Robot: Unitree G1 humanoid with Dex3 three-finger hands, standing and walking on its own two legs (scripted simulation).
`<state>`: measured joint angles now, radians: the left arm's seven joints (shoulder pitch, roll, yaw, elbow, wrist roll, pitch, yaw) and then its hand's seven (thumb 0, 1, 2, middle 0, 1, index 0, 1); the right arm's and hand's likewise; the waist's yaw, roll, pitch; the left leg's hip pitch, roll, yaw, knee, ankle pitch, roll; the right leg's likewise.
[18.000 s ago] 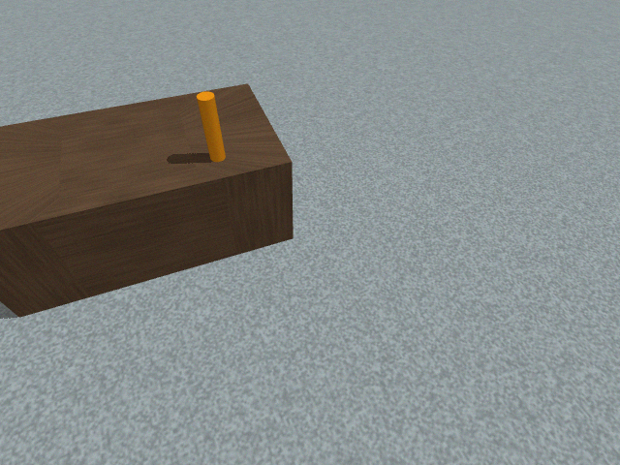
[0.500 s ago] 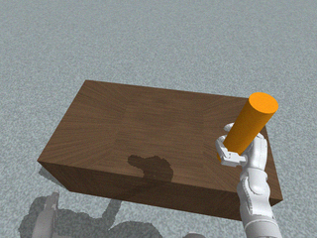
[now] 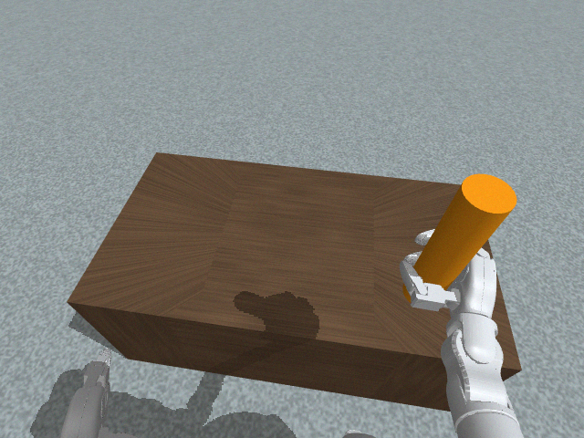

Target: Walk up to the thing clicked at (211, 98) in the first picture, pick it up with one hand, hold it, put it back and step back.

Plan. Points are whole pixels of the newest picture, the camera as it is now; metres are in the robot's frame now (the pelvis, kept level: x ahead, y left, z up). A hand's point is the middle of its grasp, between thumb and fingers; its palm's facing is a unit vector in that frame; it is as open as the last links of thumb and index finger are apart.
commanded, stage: hold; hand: right
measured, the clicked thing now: (447, 252) +0.32 -0.19 +0.10
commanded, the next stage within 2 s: crouch in 0.06 s
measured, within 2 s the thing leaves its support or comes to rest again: neither
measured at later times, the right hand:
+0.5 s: hand (428, 277) +0.35 -0.21 -0.01, palm faces +0.30 +0.95 +0.01, open 7.2 cm
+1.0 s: hand (421, 271) +0.42 -0.24 -0.10, palm faces +0.31 +0.95 +0.02, open 7.2 cm
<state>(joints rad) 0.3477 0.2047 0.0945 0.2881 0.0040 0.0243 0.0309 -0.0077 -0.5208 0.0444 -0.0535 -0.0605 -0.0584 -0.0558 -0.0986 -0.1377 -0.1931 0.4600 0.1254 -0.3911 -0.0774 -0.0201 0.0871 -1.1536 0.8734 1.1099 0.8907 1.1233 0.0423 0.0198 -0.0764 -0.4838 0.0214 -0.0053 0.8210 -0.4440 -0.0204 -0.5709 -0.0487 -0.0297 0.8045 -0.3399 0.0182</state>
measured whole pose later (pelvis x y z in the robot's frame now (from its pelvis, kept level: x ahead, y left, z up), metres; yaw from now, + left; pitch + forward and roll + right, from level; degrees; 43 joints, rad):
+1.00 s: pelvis -0.01 -0.02 -0.07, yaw +2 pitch +22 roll +4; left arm 0.40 0.24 0.08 -0.04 0.09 0.00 -0.05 -0.01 -0.51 0.05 -0.05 -0.06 -0.06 -0.05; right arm -0.49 -0.36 -0.49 1.02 0.06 -0.64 -0.02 -0.02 0.09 -1.16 0.88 1.10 0.90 1.11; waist 0.20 0.05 -0.14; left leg -1.02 -0.01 0.01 1.20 -0.57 -0.04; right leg -1.15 -0.08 0.02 1.25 -0.49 0.00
